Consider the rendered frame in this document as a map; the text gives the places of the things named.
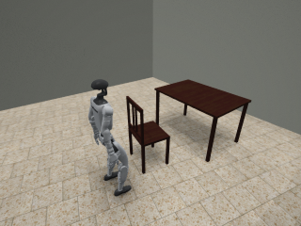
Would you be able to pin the robot shin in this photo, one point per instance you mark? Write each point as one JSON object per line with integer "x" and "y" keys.
{"x": 109, "y": 169}
{"x": 122, "y": 176}

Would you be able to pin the robot right forearm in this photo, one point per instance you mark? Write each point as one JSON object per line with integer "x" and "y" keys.
{"x": 107, "y": 142}

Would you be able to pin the left robot hand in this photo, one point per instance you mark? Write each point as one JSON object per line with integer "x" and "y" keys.
{"x": 96, "y": 137}

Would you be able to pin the robot left upper arm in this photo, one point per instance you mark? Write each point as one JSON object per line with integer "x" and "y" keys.
{"x": 90, "y": 112}

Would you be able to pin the robot right upper arm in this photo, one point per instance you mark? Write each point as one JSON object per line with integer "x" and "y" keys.
{"x": 107, "y": 115}

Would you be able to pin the chair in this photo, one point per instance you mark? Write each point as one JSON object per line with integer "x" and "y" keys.
{"x": 146, "y": 133}

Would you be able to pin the table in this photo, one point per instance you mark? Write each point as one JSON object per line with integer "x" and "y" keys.
{"x": 211, "y": 101}

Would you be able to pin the right robot shin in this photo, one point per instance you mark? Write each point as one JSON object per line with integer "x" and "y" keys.
{"x": 122, "y": 176}

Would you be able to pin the robot left forearm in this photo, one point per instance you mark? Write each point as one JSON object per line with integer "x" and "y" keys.
{"x": 94, "y": 127}

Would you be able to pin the right robot hand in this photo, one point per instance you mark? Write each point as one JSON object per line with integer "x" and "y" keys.
{"x": 112, "y": 158}

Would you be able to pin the left robot shin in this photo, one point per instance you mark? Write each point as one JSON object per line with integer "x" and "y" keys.
{"x": 109, "y": 169}

